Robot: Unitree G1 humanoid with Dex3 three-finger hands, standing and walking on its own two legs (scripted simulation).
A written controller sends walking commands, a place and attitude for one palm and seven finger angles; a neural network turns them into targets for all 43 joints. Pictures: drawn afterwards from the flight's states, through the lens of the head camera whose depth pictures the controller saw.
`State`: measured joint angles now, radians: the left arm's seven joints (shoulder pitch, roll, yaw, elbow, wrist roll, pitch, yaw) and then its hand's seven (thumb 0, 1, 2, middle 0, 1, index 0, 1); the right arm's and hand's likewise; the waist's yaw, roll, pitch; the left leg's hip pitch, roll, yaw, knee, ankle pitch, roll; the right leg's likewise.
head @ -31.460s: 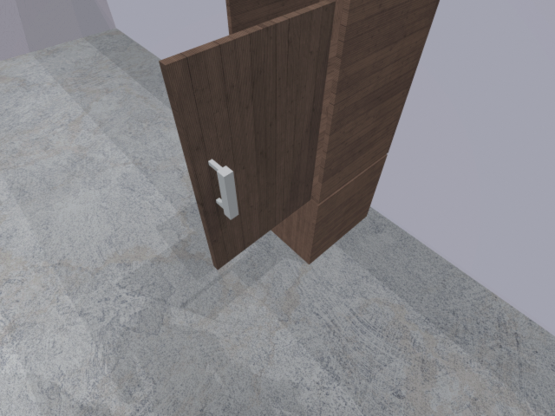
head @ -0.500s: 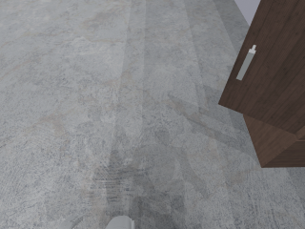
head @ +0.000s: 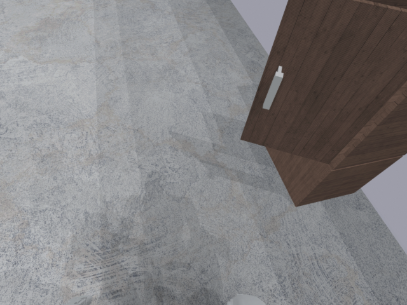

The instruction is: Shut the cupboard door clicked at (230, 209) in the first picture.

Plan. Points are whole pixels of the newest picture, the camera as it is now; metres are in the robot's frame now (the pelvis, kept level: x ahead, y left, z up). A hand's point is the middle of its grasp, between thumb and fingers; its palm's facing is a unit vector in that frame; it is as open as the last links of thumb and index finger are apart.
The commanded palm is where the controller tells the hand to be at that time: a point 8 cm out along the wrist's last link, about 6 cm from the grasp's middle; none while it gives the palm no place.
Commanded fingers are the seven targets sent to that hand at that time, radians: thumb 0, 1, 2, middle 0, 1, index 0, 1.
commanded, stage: turn to face it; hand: left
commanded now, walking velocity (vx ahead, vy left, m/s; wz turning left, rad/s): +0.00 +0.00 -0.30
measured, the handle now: (273, 87) +0.74 -0.18 -0.04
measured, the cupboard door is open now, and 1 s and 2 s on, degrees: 59 59 59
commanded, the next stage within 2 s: take the last steps up to it in 0.16 s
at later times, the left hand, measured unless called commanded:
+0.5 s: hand out of the picture +0.13 +0.14 -0.18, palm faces -0.10 -0.98 -0.16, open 7.4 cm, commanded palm none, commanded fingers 0.00 0.90 0.90 -0.20 -0.30 -0.20 -0.30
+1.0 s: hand (196, 223) +0.33 +0.03 -0.19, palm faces -0.31 -0.93 -0.20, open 7.4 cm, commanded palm none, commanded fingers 0.00 0.90 0.90 -0.20 -0.30 -0.20 -0.30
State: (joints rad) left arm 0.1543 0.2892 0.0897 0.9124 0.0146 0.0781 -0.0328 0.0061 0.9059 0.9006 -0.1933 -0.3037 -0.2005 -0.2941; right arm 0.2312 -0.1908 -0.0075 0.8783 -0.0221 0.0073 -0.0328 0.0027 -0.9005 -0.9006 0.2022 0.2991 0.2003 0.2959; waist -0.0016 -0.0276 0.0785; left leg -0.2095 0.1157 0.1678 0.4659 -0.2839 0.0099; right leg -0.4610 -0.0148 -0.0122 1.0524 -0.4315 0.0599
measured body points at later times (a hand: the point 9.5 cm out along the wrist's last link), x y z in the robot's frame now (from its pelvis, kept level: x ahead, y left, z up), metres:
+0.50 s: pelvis +0.05 -0.03 -0.01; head +0.07 -0.02 +0.44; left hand +0.13 +0.19 -0.17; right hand +0.05 -0.29 -0.15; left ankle +0.06 +0.09 -0.73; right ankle -0.01 -0.14 -0.75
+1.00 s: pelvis +0.18 -0.14 -0.03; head +0.23 -0.15 +0.42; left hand +0.35 +0.08 -0.17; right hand +0.02 -0.33 -0.17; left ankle +0.08 +0.08 -0.74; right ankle +0.24 -0.26 -0.75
